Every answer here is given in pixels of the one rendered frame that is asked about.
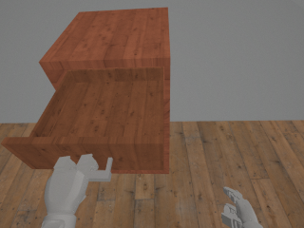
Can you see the drawer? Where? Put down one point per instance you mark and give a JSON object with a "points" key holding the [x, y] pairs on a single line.
{"points": [[113, 113]]}

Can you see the cabinet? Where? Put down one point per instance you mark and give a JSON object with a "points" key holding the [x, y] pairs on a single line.
{"points": [[118, 38]]}

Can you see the right robot hand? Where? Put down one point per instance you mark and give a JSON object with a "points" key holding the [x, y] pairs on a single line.
{"points": [[233, 216]]}

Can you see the left robot hand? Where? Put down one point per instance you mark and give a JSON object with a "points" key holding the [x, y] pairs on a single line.
{"points": [[65, 189]]}

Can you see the handle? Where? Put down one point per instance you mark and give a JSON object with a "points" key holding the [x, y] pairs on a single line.
{"points": [[101, 175]]}

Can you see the left robot forearm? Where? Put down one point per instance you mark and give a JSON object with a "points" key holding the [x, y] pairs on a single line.
{"points": [[59, 220]]}

